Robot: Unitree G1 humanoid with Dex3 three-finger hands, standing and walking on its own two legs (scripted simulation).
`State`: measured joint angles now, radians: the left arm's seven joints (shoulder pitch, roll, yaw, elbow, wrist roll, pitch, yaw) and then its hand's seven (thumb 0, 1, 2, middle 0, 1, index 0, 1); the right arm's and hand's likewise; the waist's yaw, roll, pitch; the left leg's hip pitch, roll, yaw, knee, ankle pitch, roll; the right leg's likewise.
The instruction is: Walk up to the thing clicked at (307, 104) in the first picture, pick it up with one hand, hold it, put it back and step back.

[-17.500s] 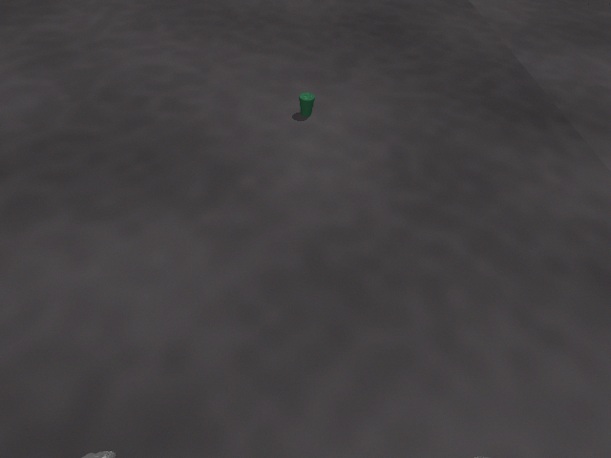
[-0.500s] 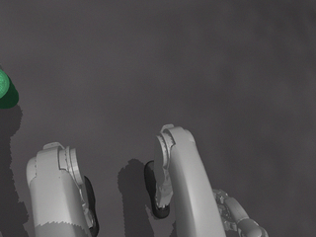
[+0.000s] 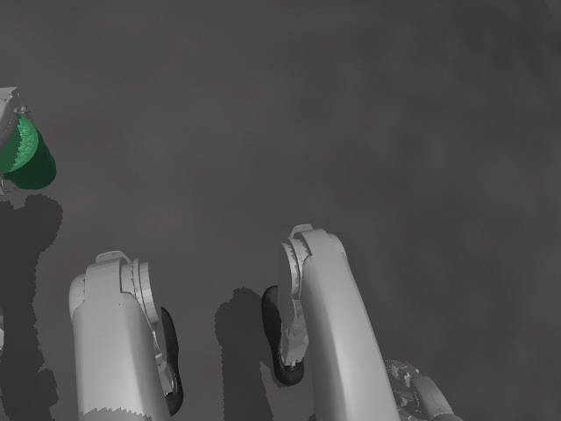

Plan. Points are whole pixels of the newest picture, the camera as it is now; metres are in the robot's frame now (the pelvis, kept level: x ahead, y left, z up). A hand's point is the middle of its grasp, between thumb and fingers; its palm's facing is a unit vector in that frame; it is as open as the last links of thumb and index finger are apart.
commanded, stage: lift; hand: left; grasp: from above
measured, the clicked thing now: (18, 158) +0.48 +0.31 -0.18
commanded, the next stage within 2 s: hold in 1.48 s
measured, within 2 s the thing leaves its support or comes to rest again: neither
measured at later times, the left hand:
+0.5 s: hand out of the picture +0.40 +0.31 +0.01, palm faces -0.43 -0.11 -0.90, open 11.7 cm
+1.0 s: hand out of the picture +0.34 +0.28 +0.20, palm faces -0.47 -0.13 -0.87, open 11.7 cm
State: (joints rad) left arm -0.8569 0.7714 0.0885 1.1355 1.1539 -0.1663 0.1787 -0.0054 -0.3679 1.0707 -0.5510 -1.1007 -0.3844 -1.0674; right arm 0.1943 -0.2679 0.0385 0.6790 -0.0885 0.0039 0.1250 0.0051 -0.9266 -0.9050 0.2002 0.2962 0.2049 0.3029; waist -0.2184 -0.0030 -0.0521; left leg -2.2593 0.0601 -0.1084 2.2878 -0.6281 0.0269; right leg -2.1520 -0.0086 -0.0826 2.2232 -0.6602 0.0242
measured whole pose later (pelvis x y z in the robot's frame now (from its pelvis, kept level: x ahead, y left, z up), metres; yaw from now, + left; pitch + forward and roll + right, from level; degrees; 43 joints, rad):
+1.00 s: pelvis +0.04 +0.00 +0.29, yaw +6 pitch +18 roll -3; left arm -0.34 0.46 -0.13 0.81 1.00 -0.02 0.10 -0.01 -0.34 1.04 -0.53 -1.09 -0.36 -1.08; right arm 0.24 -0.24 -0.02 0.72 0.03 -0.01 -0.05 0.01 -0.91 -0.90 0.20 0.30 0.21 0.30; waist -0.09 0.04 -0.15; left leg -1.11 0.06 0.00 1.28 -0.49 0.01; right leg -1.06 -0.01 -0.03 1.24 -0.50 0.02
